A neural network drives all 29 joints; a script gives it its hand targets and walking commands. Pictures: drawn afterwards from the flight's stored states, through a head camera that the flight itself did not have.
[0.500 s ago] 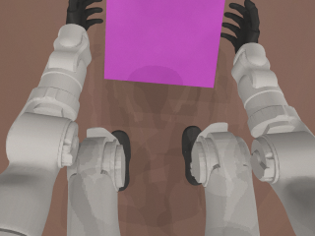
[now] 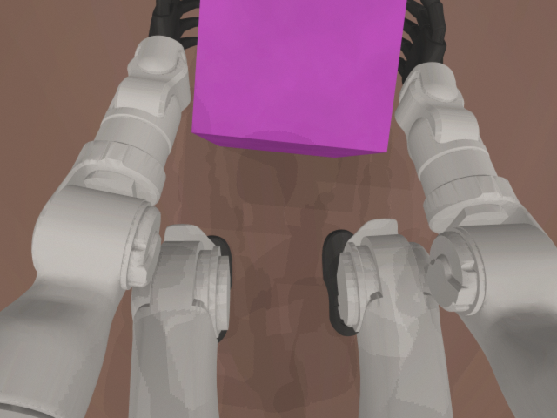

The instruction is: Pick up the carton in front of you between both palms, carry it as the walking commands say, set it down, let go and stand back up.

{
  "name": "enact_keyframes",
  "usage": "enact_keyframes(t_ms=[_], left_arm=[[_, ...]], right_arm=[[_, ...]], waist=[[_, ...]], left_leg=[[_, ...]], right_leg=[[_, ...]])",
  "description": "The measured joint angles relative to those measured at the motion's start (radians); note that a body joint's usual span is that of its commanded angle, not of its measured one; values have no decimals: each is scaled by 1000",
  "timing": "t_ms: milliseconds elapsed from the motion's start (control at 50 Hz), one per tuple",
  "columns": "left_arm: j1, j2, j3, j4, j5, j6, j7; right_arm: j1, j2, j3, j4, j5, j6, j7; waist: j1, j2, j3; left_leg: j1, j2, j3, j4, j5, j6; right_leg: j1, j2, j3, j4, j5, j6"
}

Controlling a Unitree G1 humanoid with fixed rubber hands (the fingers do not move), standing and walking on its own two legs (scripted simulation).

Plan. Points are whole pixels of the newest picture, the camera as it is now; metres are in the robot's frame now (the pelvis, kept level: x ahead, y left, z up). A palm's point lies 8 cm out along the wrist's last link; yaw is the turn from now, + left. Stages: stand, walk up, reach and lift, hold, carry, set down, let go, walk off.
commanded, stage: reach and lift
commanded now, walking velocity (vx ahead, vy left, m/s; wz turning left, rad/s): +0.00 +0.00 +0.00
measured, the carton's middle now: (289, 76) +0.51 -0.01 -0.23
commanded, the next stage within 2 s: none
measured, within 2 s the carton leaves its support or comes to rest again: neither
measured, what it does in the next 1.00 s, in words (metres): rises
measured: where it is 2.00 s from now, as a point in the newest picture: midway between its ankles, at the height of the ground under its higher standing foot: (278, 303)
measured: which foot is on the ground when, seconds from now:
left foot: down 0.00-1.00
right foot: down 0.00-1.00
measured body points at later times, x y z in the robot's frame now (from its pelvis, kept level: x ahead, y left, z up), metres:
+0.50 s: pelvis +0.00 +0.00 +0.11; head +0.25 +0.02 +0.48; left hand +0.50 +0.15 +0.03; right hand +0.49 -0.15 +0.04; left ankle +0.11 +0.13 -0.33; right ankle +0.12 -0.14 -0.33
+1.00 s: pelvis +0.05 -0.01 +0.24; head +0.21 +0.01 +0.66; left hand +0.46 +0.15 +0.18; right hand +0.46 -0.15 +0.19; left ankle +0.11 +0.13 -0.33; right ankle +0.12 -0.14 -0.33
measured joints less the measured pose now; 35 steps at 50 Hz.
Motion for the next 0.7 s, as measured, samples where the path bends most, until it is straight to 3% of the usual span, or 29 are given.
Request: enact_keyframes(t_ms=[100, 180, 360, 440, 540, 700], left_arm=[[106, -19, 6, -139, -11, 38, 8], [197, -53, 58, -251, 26, 95, 2], [282, -174, 322, -278, 264, 198, -58], [311, -213, 383, -303, 338, 216, -74], [366, -248, 401, -366, 364, 222, -79], [498, -277, 363, -480, 328, 239, -76]], right_arm=[[124, 38, -30, -167, 8, 46, -11], [219, 82, -72, -282, -37, 97, -8], [275, 187, -280, -303, -291, 207, 72], [296, 207, -319, -322, -358, 228, 99], [340, 223, -315, -369, -375, 237, 114], [446, 245, -258, -450, -342, 252, 112]], waist=[[8, -7, -60], [14, -4, -135], [15, 25, -337], [15, 30, -386], [18, 28, -422], [21, 22, -455]], left_leg=[[15, -22, -13, -12, -3, -21], [53, -39, -20, -50, 1, -32], [160, -67, -32, -225, 29, -30], [208, -70, -36, -310, 45, -27], [268, -68, -38, -396, 55, -24], [396, -66, -44, -504, 47, -23]], right_leg=[[13, 20, 10, -8, -5, 10], [52, 25, 15, -41, -8, 11], [165, 31, 26, -210, 7, 2], [212, 38, 34, -295, 24, 3], [269, 43, 44, -381, 37, 3], [393, 42, 52, -484, 31, -6]])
